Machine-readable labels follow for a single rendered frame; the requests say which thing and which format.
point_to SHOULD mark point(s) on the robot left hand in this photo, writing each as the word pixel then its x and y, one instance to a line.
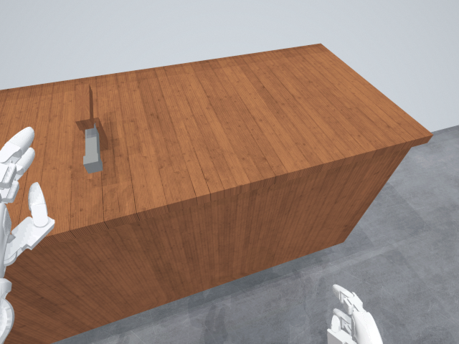
pixel 15 158

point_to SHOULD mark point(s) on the tap lever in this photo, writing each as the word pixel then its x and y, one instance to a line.
pixel 91 160

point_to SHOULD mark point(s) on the counter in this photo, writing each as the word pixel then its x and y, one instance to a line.
pixel 212 170

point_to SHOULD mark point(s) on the robot right hand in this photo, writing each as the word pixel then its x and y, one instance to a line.
pixel 359 329

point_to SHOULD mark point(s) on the left robot forearm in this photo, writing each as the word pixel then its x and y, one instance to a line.
pixel 6 310

